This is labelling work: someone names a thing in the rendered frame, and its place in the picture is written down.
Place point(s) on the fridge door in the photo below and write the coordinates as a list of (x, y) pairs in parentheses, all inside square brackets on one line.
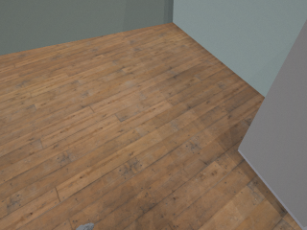
[(276, 141)]

